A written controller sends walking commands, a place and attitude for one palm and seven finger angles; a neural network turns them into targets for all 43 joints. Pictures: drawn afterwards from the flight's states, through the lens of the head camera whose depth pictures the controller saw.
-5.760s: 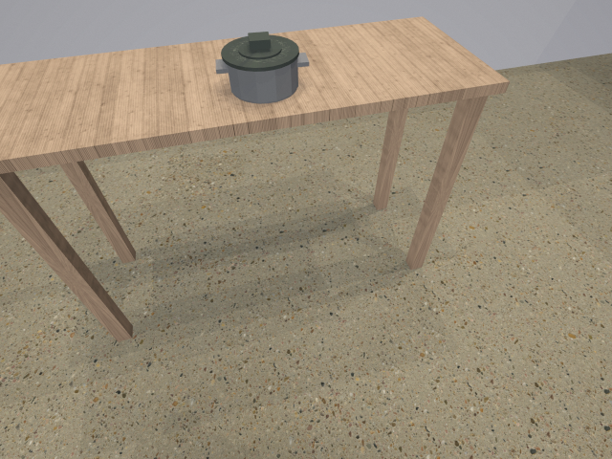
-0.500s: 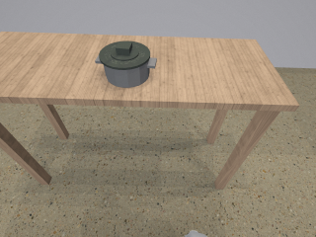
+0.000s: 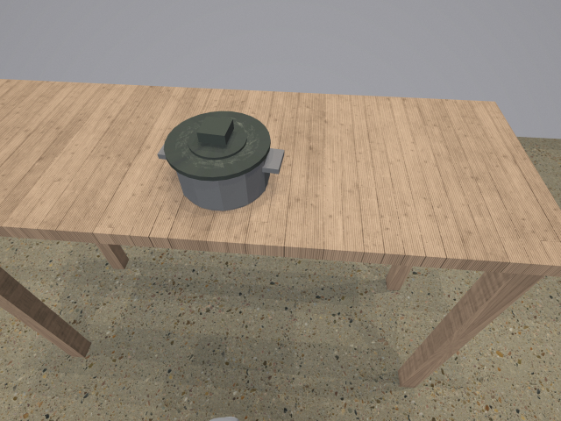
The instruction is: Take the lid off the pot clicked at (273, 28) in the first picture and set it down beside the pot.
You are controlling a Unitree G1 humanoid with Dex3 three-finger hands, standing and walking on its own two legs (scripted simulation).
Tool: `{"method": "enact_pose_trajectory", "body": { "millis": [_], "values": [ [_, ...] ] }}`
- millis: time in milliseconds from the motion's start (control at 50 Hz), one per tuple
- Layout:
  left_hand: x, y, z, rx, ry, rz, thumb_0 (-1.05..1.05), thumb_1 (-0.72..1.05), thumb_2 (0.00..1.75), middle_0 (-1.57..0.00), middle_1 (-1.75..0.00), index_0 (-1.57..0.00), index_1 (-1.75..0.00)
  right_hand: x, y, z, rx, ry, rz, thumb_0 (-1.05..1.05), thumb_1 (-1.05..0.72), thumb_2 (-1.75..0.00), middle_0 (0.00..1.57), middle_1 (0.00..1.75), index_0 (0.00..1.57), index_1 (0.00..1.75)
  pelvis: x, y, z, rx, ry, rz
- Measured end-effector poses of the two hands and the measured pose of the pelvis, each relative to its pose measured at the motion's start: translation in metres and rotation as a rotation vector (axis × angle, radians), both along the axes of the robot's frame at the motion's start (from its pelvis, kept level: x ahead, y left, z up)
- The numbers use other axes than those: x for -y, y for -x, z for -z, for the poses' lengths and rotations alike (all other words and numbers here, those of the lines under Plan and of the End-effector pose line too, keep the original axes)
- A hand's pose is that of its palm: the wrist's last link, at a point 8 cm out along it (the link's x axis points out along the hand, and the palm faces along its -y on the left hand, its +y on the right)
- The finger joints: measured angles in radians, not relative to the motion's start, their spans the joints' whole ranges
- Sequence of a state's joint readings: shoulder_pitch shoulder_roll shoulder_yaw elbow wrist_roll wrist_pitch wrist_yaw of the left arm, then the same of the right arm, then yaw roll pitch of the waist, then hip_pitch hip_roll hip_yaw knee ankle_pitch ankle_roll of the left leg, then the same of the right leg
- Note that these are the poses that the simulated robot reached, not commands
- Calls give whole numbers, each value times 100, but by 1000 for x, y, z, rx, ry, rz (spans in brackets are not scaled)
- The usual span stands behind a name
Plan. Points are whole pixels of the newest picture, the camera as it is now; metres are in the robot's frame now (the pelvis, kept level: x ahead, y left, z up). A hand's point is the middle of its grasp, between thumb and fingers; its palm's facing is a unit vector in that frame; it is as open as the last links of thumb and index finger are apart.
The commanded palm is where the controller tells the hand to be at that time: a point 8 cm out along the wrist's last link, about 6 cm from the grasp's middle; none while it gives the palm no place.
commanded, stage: come to a stop and stand still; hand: left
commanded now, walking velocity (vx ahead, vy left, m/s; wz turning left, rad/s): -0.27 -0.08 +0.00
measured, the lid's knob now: (216, 130) +0.51 +0.16 +0.14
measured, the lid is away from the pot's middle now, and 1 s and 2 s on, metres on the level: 0.00 0.00 0.00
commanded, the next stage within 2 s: look again from close up in 1.14 s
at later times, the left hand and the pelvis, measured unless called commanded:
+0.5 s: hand out of the picture +0.04 +0.19 -0.18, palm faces -0.01 -0.95 -0.32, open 7.4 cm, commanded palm none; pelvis -0.03 -0.02 -0.03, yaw -1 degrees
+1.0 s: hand out of the picture -0.05 +0.13 -0.17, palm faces +0.02 -0.97 -0.26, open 7.4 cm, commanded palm none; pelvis -0.09 -0.06 -0.01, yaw -1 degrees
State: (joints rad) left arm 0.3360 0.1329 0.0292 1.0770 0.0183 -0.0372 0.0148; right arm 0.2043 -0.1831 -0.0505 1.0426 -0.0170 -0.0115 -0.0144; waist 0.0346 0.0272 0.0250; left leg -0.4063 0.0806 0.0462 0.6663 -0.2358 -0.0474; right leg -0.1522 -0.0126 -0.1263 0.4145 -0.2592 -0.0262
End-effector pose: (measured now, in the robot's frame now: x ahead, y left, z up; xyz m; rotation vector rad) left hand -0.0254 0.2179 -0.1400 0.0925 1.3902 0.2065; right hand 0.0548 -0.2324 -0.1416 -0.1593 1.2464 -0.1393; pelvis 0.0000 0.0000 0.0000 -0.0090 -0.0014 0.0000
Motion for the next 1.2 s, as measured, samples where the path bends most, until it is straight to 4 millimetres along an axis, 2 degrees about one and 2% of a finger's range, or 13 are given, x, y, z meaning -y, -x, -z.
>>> {"method": "enact_pose_trajectory", "body": {
  "millis": [60, 120, 200, 260, 380, 420, 480, 560, 660, 740, 840, 980, 1200],
  "values": [
    [-6, 1, 15, -49, 27, -24, 0, 91, 90, -20, -30, -20, -30, -13, -31, 0, 39, 22, -22, 1, -93, -90, 20, 30, 19, 30, -12, -15, 8, 7, 13, -1],
    [-12, -5, 22, -75, 33, -24, 1, 91, 90, -20, -30, -20, -30, -28, -51, -6, 62, 23, -35, 1, -93, -90, 20, 30, 19, 30, -16, -22, 8, 12, -13, 12],
    [-21, -18, 18, -76, 17, 1, 1, 91, 90, -20, -30, -19, -30, -39, -58, -9, 80, 17, -31, 0, -92, -90, 20, 30, 19, 30, -16, -16, 5, 7, -5, 13],
    [-29, -31, 13, -41, -15, 19, 1, 91, 90, -20, -30, -20, -30, -33, -53, -9, 83, 14, -8, -1, -92, -90, 21, 30, 20, 30, -12, -7, 3, 1, -1, 17],
    [-31, -52, 1, 67, -96, 57, 1, 91, 90, -20, -30, -19, -30, 1, -23, 4, 63, 6, 15, -1, -92, -90, 21, 30, 20, 30, 8, 14, 9, 1, -10, 25],
    [-29, -55, 6, 116, -131, 99, 0, 90, 90, -20, -30, -19, -30, 17, -13, 15, 77, -4, 30, 0, -91, -90, 21, 30, 20, 30, 18, 20, 22, -16, -46, 44],
    [-19, -55, 6, 151, -145, 136, 0, 90, 90, -20, -30, -19, -29, 38, 6, 29, 90, 7, 49, 0, -91, -90, 21, 30, 20, 30, 19, 30, 32, 23, -1, 23],
    [-9, -62, 8, 223, -128, 145, 1, 90, 90, -20, -30, -20, -30, 45, 39, 33, 84, 19, 84, 0, -91, -90, 20, 30, 19, 30, 19, 34, 36, 49, 10, 6],
    [11, -69, 10, 259, -91, 170, 1, 90, 90, -20, -30, -19, -30, 37, 91, 29, 43, 8, 100, 0, -91, -90, 20, 30, 19, 30, 29, 48, 33, 67, -32, 27],
    [32, -56, 3, 268, -66, 182, 1, 90, 90, -20, -30, -20, -30, 31, 129, 36, -48, -47, 99, 1, -91, -90, 20, 30, 19, 30, 40, 63, 28, 47, -51, 31],
    [41, -19, -6, 228, -82, 147, 0, 93, 90, -21, -30, -20, -30, 33, 153, 34, -118, -88, 95, 1, -91, -90, 20, 30, 19, 30, 51, 79, 19, 42, -45, 18],
    [37, 24, -3, 140, -82, 106, 0, 92, 90, -21, -30, -20, -30, 43, 165, 20, -110, -56, 97, 1, -91, -90, 20, 30, 19, 30, 57, 87, 12, 6, -43, 16],
    [45, 61, 1, 67, -42, 70, 1, 90, 90, -20, -30, -20, -30, 42, 168, 16, -126, -45, 54, 0, -91, -90, 20, 30, 19, 30, 58, 95, 8, 14, -35, 15]
  ]
}}
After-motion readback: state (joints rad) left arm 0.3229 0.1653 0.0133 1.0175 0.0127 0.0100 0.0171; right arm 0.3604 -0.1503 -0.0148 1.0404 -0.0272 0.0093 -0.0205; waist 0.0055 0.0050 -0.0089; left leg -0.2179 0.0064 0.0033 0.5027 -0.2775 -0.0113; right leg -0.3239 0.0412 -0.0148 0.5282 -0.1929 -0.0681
